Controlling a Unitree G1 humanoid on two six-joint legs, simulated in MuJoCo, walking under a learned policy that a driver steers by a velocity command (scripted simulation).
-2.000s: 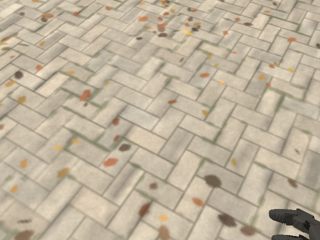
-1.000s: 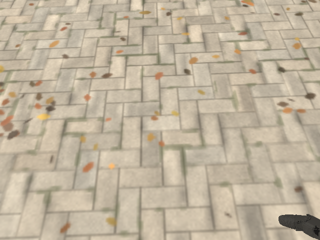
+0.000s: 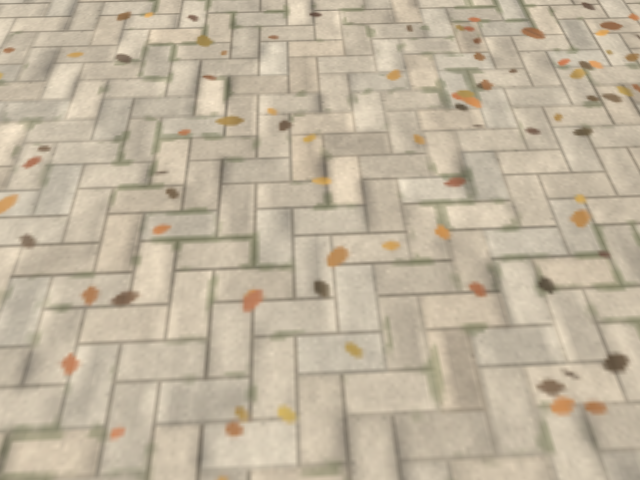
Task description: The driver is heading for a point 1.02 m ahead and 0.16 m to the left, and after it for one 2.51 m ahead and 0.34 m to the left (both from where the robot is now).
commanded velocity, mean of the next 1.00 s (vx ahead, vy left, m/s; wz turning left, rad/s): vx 0.50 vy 0.00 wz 0.41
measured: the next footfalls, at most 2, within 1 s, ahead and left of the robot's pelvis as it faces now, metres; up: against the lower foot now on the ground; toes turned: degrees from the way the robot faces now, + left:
left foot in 0.08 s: +0.22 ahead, +0.11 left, +0.00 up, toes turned +6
right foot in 0.56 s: +0.53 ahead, -0.03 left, +0.00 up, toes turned +23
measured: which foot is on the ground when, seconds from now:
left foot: up 0.00-0.06, down 0.08-0.56, up 0.58-1.00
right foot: down 0.00-0.10, up 0.12-0.54, down 0.56-1.00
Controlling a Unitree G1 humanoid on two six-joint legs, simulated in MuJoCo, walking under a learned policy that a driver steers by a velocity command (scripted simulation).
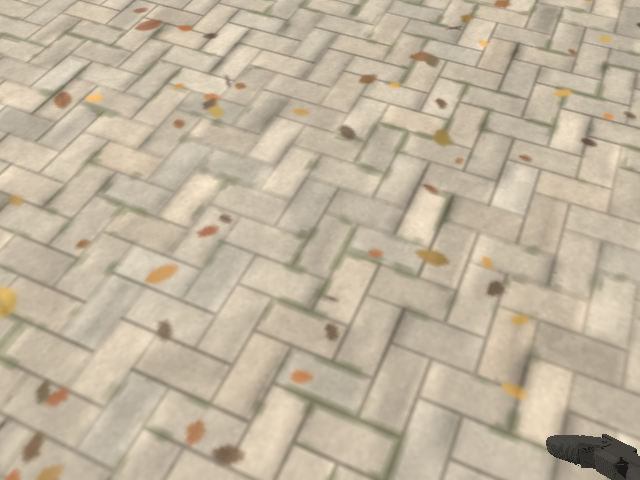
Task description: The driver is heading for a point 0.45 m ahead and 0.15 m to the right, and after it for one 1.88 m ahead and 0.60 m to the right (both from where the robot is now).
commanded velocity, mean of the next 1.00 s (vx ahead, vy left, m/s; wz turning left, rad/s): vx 0.50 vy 0.00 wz -0.45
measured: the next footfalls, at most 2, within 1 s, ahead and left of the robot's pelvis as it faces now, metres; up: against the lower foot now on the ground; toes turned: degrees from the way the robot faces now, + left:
left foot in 0.06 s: +0.20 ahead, +0.13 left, +0.00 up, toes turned +0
right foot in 0.60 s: +0.46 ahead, -0.15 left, +0.00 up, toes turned -20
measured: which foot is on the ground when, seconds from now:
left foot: up 0.00-0.04, down 0.06-0.62, up 0.64-1.00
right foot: down 0.00-0.06, up 0.08-0.58, down 0.60-1.00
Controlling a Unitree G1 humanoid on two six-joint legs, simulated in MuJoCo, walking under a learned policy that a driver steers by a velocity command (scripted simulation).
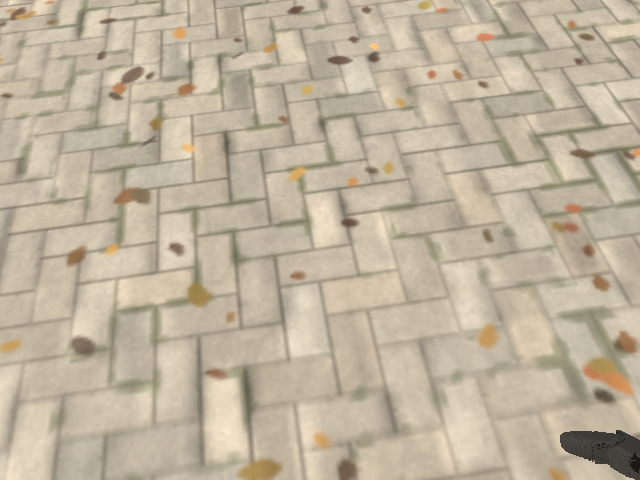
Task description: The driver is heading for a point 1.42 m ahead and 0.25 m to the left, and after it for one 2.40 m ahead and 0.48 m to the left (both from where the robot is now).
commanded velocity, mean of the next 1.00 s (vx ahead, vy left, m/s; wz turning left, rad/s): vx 0.45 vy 0.00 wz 0.07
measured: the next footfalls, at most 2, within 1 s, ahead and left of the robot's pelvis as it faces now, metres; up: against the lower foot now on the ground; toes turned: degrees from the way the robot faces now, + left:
left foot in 0.08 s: +0.22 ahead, +0.14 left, +0.00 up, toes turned -5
right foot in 0.58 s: +0.47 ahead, -0.14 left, +0.00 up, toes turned -4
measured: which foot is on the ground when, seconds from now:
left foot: up 0.00-0.06, down 0.08-0.60, up 0.62-1.00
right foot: down 0.00-0.08, up 0.10-0.56, down 0.58-1.00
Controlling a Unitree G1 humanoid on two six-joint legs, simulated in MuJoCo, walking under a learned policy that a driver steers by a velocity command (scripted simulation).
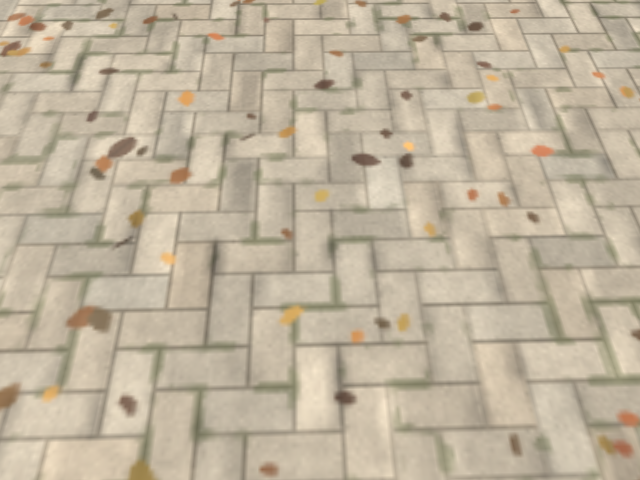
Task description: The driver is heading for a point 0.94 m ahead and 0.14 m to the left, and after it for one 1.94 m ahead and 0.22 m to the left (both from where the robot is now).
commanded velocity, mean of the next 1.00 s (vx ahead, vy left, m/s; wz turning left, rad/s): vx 0.35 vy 0.00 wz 0.40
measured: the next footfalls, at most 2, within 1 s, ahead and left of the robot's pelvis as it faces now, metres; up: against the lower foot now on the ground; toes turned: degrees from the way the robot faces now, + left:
left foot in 0.04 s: +0.19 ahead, +0.10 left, +0.00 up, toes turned +4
right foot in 0.50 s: +0.26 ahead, -0.11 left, +0.00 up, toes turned +22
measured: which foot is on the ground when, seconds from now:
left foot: up 0.00-0.02, down 0.04-0.50, up 0.52-0.94, down 0.96-1.00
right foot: down 0.00-0.04, up 0.06-0.48, down 0.50-0.98, up 1.00-1.00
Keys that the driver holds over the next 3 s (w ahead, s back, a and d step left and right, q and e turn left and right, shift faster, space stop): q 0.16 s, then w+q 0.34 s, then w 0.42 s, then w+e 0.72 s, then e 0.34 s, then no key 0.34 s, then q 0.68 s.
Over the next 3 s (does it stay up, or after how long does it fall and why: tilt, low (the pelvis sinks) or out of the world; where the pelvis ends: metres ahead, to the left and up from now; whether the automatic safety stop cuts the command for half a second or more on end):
stays up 0.93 0.18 0.00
